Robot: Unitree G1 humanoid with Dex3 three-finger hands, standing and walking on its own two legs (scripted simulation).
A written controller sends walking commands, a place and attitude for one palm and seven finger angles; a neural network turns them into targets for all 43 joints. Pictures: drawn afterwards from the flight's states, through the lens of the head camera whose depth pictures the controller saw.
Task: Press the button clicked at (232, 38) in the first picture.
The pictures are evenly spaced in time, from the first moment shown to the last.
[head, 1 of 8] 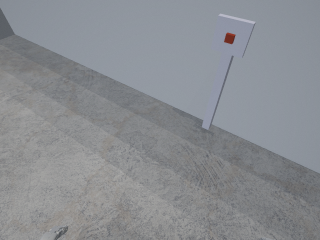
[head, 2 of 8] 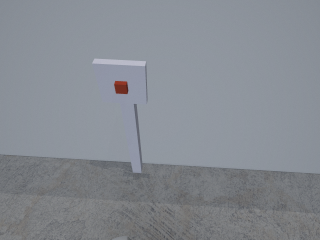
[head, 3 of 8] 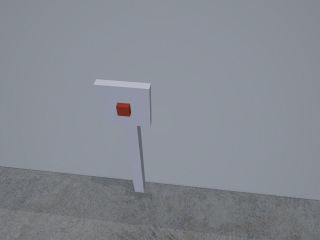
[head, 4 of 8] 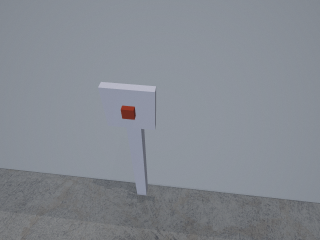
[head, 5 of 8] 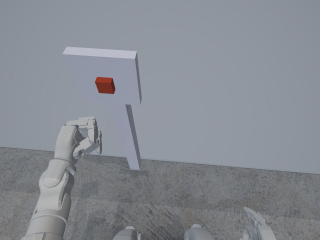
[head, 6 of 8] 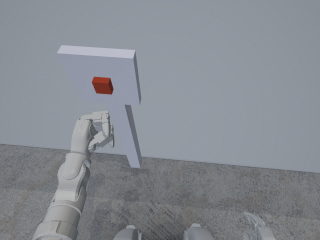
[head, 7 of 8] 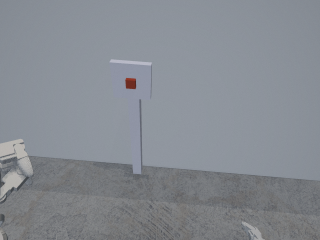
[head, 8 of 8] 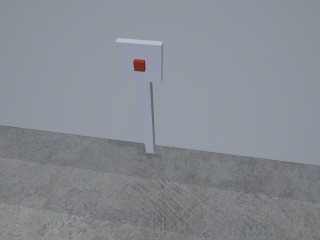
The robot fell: no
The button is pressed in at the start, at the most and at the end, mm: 0 8 0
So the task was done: yes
